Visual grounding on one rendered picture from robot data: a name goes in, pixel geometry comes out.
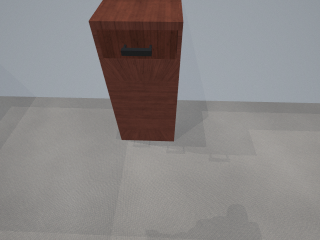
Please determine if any cabinet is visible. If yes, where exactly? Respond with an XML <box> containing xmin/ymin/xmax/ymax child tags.
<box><xmin>88</xmin><ymin>0</ymin><xmax>184</xmax><ymax>142</ymax></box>

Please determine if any drawer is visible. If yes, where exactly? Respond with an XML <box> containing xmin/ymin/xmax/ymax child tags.
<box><xmin>96</xmin><ymin>29</ymin><xmax>177</xmax><ymax>60</ymax></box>

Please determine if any handle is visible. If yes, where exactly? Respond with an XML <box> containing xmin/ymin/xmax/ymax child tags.
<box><xmin>121</xmin><ymin>44</ymin><xmax>152</xmax><ymax>57</ymax></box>

